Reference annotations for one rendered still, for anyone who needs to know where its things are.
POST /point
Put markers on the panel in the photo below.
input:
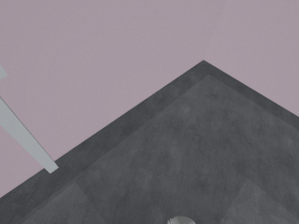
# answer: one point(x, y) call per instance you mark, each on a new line
point(12, 124)

